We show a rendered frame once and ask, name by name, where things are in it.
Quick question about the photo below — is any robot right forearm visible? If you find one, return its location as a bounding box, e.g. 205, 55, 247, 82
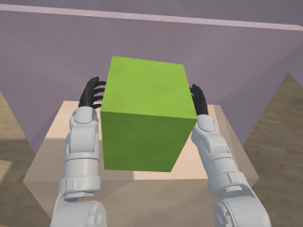
190, 114, 272, 227

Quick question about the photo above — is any robot left forearm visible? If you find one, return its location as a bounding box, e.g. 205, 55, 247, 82
49, 106, 101, 227

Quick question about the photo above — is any left robot hand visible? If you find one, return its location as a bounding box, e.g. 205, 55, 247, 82
78, 77, 106, 109

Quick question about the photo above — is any left robot upper arm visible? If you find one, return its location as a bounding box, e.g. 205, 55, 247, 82
50, 200, 107, 227

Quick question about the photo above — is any right robot upper arm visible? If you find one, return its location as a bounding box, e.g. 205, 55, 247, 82
213, 195, 271, 227

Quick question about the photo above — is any carton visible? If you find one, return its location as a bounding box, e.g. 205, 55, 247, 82
100, 56, 198, 172

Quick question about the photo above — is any pedestal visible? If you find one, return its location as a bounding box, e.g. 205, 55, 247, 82
23, 100, 259, 227

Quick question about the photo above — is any right robot hand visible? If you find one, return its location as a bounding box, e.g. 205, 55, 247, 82
189, 84, 209, 115

